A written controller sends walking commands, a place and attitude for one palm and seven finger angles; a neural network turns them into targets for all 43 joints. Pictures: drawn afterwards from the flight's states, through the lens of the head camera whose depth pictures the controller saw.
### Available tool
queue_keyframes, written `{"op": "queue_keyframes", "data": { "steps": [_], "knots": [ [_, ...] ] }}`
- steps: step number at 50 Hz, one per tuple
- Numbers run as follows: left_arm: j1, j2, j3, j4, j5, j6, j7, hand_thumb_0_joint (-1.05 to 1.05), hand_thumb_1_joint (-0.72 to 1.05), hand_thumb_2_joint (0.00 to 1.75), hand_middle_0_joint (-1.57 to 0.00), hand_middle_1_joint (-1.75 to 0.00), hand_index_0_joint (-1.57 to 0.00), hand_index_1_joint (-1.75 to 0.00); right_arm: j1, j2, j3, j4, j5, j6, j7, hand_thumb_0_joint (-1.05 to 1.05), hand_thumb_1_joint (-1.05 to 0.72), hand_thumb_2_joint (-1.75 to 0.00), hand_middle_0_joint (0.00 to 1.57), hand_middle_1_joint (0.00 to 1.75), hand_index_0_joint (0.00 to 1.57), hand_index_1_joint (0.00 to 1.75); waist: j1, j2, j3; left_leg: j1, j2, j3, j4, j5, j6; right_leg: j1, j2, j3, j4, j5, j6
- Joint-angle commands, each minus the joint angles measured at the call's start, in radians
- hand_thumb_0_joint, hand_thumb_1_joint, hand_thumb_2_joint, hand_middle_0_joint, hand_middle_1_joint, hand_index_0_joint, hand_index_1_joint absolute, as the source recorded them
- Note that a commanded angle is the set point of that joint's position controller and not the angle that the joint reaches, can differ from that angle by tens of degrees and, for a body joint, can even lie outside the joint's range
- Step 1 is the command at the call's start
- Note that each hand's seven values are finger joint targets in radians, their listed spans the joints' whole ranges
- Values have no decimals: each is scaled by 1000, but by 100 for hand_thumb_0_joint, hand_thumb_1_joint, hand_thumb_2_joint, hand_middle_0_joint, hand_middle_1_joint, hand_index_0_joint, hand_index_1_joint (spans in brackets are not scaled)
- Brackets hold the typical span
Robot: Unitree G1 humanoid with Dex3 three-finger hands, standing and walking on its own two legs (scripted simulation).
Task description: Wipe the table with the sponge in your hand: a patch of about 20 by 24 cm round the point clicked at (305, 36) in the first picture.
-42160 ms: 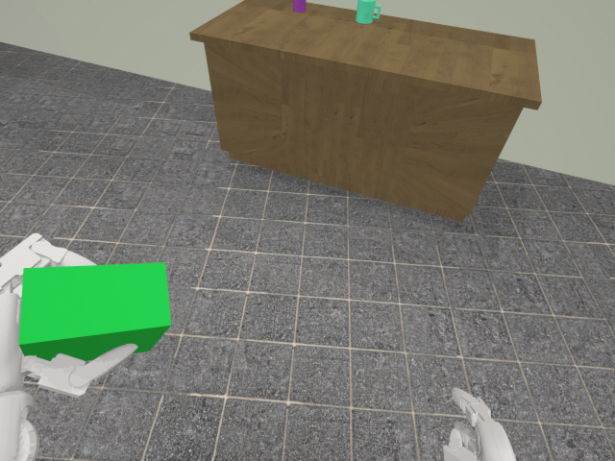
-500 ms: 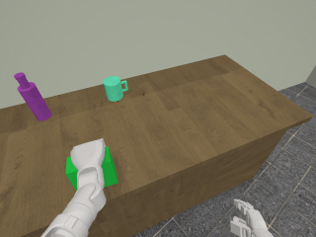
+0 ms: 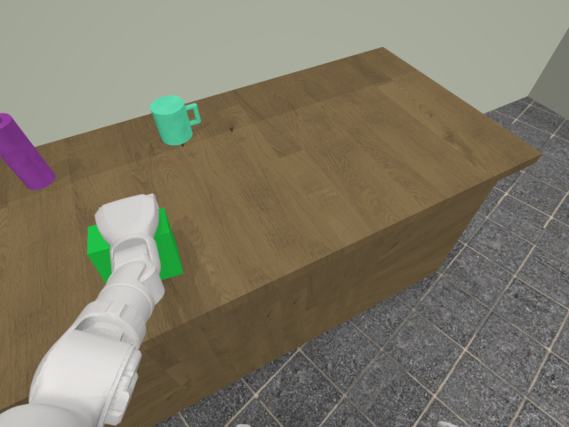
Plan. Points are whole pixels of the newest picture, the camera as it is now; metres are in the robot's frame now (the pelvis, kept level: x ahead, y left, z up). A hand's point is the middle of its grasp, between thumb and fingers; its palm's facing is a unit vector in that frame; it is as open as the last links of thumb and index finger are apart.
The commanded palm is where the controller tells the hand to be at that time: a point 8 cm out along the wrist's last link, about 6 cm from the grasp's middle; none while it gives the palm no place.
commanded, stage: wipe forward along the middle lane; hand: left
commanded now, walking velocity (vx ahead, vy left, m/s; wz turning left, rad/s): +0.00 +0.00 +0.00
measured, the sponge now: (141, 257) +0.39 +0.26 -0.03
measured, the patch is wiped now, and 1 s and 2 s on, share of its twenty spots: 0.90 0.90 0.90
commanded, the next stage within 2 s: slide back across to the first lane in 1.00 s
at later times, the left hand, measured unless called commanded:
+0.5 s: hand (137, 213) +0.46 +0.27 +0.01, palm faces -0.11 +0.01 -0.99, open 10.1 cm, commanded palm +0.45 +0.26 +0.03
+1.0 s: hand (126, 194) +0.50 +0.30 +0.01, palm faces -0.11 -0.01 -0.99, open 10.1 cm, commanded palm +0.50 +0.30 +0.03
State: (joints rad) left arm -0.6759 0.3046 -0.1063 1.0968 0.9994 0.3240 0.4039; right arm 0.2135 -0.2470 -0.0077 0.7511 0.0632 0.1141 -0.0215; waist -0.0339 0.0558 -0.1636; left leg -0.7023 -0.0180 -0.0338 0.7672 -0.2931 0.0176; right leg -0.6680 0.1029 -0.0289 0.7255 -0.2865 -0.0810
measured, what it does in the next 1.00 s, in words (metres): stands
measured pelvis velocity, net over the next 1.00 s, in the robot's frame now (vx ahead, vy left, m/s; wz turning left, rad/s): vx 0.01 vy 0.03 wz -0.04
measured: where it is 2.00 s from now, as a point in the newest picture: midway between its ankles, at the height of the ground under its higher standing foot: outside the picture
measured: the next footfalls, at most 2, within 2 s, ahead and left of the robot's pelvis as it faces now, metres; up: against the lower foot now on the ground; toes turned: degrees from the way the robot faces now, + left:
none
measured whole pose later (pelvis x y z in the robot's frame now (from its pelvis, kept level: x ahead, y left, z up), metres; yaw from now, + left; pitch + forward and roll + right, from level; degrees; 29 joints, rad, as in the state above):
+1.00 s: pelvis +0.01 +0.03 -0.02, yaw -2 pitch +22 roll -4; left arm -1.00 0.50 -0.01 1.33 1.07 0.31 0.34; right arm 0.30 -0.26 0.02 0.71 0.04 0.07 0.02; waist -0.14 0.05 -0.19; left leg -0.93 -0.01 -0.03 0.91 -0.36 0.06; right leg -0.86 0.12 -0.03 0.79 -0.31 -0.04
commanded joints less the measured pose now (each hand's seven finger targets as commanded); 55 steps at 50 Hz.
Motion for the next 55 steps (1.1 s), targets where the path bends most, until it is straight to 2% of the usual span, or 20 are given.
{"op": "queue_keyframes", "data": {
  "steps": [1, 6, 7, 11, 14, 17, 18, 22, 23, 26, 32, 35, 37, 39, 42, 46, 48, 51, 54, 55],
  "knots": [
    [-348, 249, 35, -14, 33, 15, 39, 0, 10, 130, -120, -160, -120, -160, -24, -132, -39, -110, 1, -50, -6, 0, -90, -90, 20, 30, 20, 30, -42, -126, -178, -18, -20, 20, -56, -112, 29, 139, -66, 125, -182, -106, 44],
    [-415, 276, 32, 18, 37, 7, 38, 0, 10, 130, -120, -160, -120, -160, 13, -137, -40, -102, 2, -65, 1, 0, -90, -90, 20, 30, 20, 30, -59, -88, -189, -54, -19, 25, -32, -134, 32, 111, -64, 131, -176, -154, 44],
    [-420, 309, 59, 29, 41, 5, 38, 0, 10, 130, -120, -160, -120, -160, 21, -141, -44, -100, 0, -67, 3, 0, -90, -90, 20, 30, 20, 30, -55, -103, -212, -58, -18, 19, -31, -128, 33, 120, -59, 123, -169, -147, 43],
    [-484, 315, 39, 63, 43, 10, 34, 0, 10, 130, -120, -160, -120, -160, 49, -145, -39, -93, 1, -81, 4, 0, -90, -90, 20, 30, 20, 30, -77, -81, -201, -81, -15, 23, -14, -156, 34, 72, -56, 119, -162, -193, 47],
    [-499, 366, 70, 81, 39, 12, 29, 0, 10, 130, -120, -160, -120, -160, 69, -151, -39, -93, 0, -87, 6, 0, -90, -90, 20, 30, 20, 30, -75, -79, -251, -99, -13, 21, 5, -131, 38, 100, -53, 121, -143, -140, 48],
    [-510, 370, 69, 105, 45, 17, 20, 0, 10, 130, -120, -160, -120, -160, 85, -154, -37, -91, -2, -92, 12, 0, -90, -90, 20, 30, 20, 30, -76, -69, -271, -111, -8, 19, 14, -112, 37, 111, -52, 119, -127, -87, 46],
    [-514, 336, 38, 101, 46, 18, 14, 0, 10, 130, -120, -160, -120, -160, 91, -150, -35, -93, 0, -93, 13, 0, -90, -90, 20, 30, 20, 30, -88, -45, -263, -99, -7, 21, 15, -103, 39, 97, -51, 111, -122, -61, 48],
    [-534, 394, 80, 113, 53, 19, -1, 0, 10, 130, -120, -160, -120, -160, 111, -160, -35, -91, -5, -91, 16, 0, -90, -90, 20, 30, 20, 30, -89, -74, -288, -107, -2, 17, 26, -75, 41, 110, -44, 101, -108, -3, 48],
    [-526, 376, 62, 109, 48, 16, -5, 0, 10, 130, -120, -160, -120, -160, 118, -157, -33, -95, -3, -92, 17, 0, -90, -90, 20, 30, 20, 30, -91, -73, -302, -110, -4, 21, 33, -60, 42, 122, -46, 100, -98, 35, 51],
    [-506, 362, 54, 108, 55, 11, -15, 0, 10, 130, -120, -160, -120, -160, 128, -156, -31, -99, -5, -90, 19, 0, -90, -90, 20, 30, 20, 30, -90, -69, -295, -103, -4, 18, 31, -42, 42, 108, -43, 90, -94, 63, 50],
    [-537, 411, 84, 114, 81, 9, -21, 0, 10, 130, -120, -160, -120, -160, 148, -164, -31, -93, -13, -78, 20, 0, -90, -90, 20, 30, 20, 30, -99, -48, -301, -91, 1, 17, 42, 7, 42, 94, -36, 74, -75, 139, 45],
    [-562, 425, 80, 130, 81, 16, -18, 0, 10, 130, -120, -160, -120, -160, 154, -167, -27, -96, -12, -75, 20, 0, -90, -90, 20, 30, 20, 30, -108, -60, -282, -96, 2, 13, 38, -6, 44, 71, -34, 63, -75, 108, 48],
    [-577, 462, 105, 137, 86, 19, -19, 0, 10, 130, -120, -160, -120, -160, 153, -172, -27, -92, -14, -72, 21, 0, -90, -90, 20, 30, 20, 30, -103, -27, -295, -85, 5, 12, 38, 6, 42, 69, -34, 63, -70, 116, 43],
    [-589, 436, 80, 140, 90, 22, -24, 0, 10, 130, -120, -160, -120, -160, 166, -170, -26, -95, -16, -70, 23, 0, -90, -90, 20, 30, 20, 30, -110, -10, -312, -65, 5, 10, 39, 27, 43, 53, -30, 52, -60, 130, 43],
    [-595, 468, 101, 160, 99, 24, -35, 0, 10, 130, -120, -160, -120, -160, 174, -178, -27, -93, -19, -65, 24, 0, -90, -90, 20, 30, 20, 30, -109, -18, -327, -54, 10, 2, 39, 47, 41, 51, -27, 45, -54, 140, 40],
    [-604, 444, 83, 171, 109, 18, -40, 0, 10, 130, -120, -160, -120, -160, 187, -179, -29, -96, -23, -63, 27, 0, -90, -90, 20, 30, 20, 30, -114, 2, -323, -28, 13, -9, 37, 54, 40, 0, -19, 30, -47, 107, 37],
    [-596, 485, 116, 166, 105, 12, -41, 0, 10, 130, -120, -160, -120, -160, 192, -184, -29, -96, -25, -59, 28, 0, -90, -90, 20, 30, 20, 30, -106, 1, -347, -22, 14, -10, 42, 72, 40, 8, -18, 29, -42, 119, 36],
    [-643, 499, 109, 185, 106, 13, -39, 0, 10, 130, -120, -160, -120, -160, 198, -189, -25, -94, -25, -60, 26, 0, -90, -90, 20, 30, 20, 30, -124, -21, -321, -51, 14, -13, 39, 32, 41, -11, -17, 26, -47, 75, 38],
    [-701, 521, 110, 209, 119, 18, -36, 0, 10, 130, -120, -160, -120, -160, 209, -198, -25, -87, -30, -63, 27, 0, -90, -90, 20, 30, 20, 30, -138, 0, -290, -46, 20, -25, 36, 22, 40, -62, -14, 16, -41, 39, 35],
    [-692, 502, 98, 205, 122, 20, -39, 0, 10, 130, -120, -160, -120, -160, 214, -196, -27, -90, -29, -64, 29, 0, -90, -90, 20, 30, 20, 30, -134, 13, -312, -31, 19, -28, 34, 25, 39, -67, -12, 14, -39, 31, 34]
  ]
}}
